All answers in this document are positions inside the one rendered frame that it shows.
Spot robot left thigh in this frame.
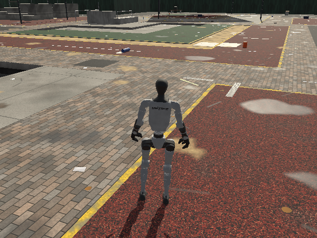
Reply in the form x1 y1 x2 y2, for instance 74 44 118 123
141 137 152 169

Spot left robot upper arm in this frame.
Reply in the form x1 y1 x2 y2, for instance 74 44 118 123
136 99 150 126

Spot robot left forearm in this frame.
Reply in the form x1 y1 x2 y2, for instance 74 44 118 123
132 118 141 134

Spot right robot upper arm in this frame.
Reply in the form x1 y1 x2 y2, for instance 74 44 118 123
171 101 184 128

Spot left robot hand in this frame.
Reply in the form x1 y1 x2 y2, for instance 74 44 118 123
131 133 142 142

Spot robot head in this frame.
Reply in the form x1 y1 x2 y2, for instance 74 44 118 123
152 78 169 103

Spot right robot hand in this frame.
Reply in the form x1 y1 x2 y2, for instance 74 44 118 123
178 138 190 149

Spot robot right forearm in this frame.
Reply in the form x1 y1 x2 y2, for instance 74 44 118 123
179 121 188 140

